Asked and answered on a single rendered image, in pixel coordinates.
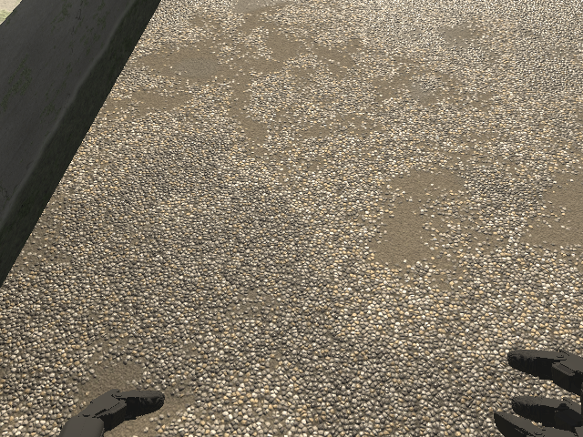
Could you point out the right robot hand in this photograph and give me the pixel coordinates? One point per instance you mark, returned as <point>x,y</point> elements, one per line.
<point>565,369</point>

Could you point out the left robot hand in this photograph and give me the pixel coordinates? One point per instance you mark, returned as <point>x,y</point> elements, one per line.
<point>109,410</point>

